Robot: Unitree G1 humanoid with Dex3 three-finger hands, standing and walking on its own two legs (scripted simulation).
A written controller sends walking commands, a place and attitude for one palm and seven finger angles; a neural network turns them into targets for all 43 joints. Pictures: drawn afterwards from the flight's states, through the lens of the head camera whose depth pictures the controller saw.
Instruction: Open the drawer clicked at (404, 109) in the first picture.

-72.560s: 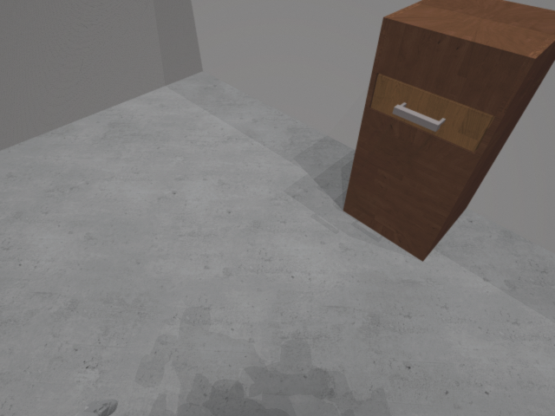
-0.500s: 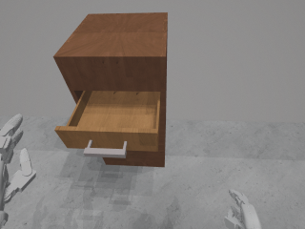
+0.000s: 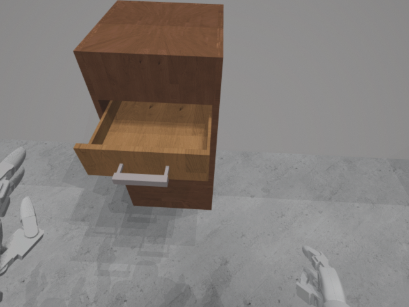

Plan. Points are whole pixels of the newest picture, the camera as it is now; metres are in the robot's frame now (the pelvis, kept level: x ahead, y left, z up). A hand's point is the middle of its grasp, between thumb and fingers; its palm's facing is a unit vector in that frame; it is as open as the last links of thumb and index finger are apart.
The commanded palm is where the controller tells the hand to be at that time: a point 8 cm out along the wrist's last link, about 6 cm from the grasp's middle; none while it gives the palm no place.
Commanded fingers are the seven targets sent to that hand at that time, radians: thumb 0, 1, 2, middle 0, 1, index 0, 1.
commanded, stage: step back with the hand held close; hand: left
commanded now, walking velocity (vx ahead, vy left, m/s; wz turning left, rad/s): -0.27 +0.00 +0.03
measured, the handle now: (142, 173) +0.48 +0.22 -0.11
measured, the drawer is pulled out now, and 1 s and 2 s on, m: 0.22 0.22 0.22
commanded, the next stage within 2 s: stop stepping back and stand still in 0.54 s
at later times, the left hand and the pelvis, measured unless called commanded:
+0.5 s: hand (1, 293) +0.11 +0.24 +0.17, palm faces +0.39 -0.78 -0.49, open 7.5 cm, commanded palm +0.05 +0.27 +0.18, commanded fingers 0.00 0.90 0.90 -0.20 -0.30 -0.20 -0.30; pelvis -0.07 -0.01 -0.01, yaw +2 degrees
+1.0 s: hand out of the picture +0.06 +0.23 +0.16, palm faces +0.44 -0.80 -0.41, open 7.5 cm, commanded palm +0.01 +0.26 +0.18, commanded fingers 0.00 0.90 0.90 -0.20 -0.30 -0.20 -0.30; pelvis -0.11 -0.02 +0.00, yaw +1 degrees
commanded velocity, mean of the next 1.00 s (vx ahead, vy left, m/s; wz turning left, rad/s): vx -0.19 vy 0.02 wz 0.00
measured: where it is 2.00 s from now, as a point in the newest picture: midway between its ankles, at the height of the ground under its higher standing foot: outside the picture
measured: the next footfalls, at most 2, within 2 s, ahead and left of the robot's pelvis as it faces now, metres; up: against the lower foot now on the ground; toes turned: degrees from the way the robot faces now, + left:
right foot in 0.52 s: -0.13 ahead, -0.10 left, +0.00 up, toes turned -4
left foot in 1.00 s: -0.09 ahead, +0.10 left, +0.00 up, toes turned +0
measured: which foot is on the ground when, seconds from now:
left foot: down 0.00-0.82, up 0.84-0.98, down 1.00-1.00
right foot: down 0.00-0.30, up 0.32-0.50, down 0.52-1.00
